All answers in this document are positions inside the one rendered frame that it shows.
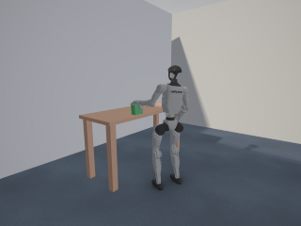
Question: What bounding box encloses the right robot upper arm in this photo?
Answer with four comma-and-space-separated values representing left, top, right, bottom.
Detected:
181, 86, 189, 110

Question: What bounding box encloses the right robot foot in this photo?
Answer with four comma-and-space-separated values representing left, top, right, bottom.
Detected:
169, 174, 182, 185

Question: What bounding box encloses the left robot forearm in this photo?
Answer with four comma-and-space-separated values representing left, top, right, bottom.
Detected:
139, 99, 151, 106

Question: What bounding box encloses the table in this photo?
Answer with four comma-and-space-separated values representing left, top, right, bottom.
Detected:
79, 102, 181, 192

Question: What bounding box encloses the humanoid robot head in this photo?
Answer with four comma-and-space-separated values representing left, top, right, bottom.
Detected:
167, 65, 182, 87

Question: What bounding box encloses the robot left hand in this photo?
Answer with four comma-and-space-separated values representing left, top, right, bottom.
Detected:
131, 100, 142, 112

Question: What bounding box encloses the left robot upper arm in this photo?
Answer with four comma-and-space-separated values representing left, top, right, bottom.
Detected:
148, 84, 167, 107

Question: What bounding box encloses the sponge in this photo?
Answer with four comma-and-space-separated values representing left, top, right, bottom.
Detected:
131, 104, 143, 116

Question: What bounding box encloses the right robot forearm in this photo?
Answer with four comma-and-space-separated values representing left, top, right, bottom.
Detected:
176, 109, 188, 120

